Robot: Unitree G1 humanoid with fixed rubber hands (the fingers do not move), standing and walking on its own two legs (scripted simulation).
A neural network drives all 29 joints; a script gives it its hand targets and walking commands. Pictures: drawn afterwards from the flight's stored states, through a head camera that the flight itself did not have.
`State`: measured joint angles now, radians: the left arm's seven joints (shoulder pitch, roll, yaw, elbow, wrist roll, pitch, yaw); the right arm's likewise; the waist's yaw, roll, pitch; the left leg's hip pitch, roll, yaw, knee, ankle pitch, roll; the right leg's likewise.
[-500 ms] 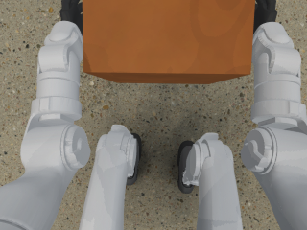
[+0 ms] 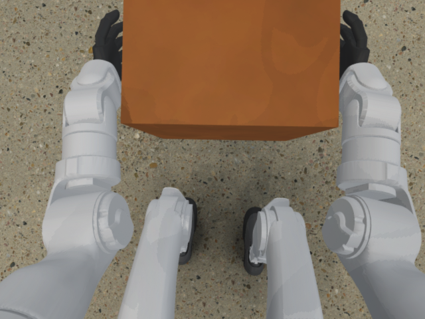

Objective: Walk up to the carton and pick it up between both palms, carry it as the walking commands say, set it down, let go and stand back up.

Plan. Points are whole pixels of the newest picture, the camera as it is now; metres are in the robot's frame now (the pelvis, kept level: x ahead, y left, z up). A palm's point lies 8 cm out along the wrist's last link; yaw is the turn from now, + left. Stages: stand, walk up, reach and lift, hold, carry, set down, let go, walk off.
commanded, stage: reach and lift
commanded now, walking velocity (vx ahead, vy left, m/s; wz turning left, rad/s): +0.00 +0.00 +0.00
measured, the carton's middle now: (226, 77) +0.52 +0.02 -0.14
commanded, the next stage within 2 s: none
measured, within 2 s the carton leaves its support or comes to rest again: neither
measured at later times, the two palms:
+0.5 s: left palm (85, 59) +0.48 +0.21 +0.00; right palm (380, 62) +0.50 -0.17 +0.00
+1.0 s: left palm (49, 53) +0.46 +0.21 +0.07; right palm out of the picture +0.48 -0.17 +0.07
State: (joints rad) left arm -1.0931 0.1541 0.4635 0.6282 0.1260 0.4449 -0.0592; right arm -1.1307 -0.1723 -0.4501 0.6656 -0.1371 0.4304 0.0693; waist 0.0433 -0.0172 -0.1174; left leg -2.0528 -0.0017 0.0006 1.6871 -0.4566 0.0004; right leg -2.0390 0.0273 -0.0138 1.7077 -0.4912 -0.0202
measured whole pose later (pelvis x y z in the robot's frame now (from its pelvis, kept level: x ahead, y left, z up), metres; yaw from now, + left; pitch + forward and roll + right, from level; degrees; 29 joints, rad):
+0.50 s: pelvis +0.01 +0.00 +0.06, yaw +0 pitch +45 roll +0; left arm -0.93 0.08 0.48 0.57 0.17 0.44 -0.09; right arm -0.96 -0.11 -0.47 0.61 -0.17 0.42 0.10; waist 0.04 -0.02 -0.19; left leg -1.83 0.00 0.00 1.47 -0.42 0.00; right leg -1.81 0.03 -0.01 1.49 -0.46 -0.02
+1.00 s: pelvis +0.03 +0.00 +0.13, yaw +0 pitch +40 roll +0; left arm -0.75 0.02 0.48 0.51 0.20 0.42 -0.11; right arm -0.79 -0.06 -0.46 0.56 -0.19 0.39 0.12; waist 0.04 -0.01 -0.21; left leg -1.55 -0.01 -0.01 1.23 -0.38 0.00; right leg -1.53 0.03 -0.01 1.24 -0.41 -0.02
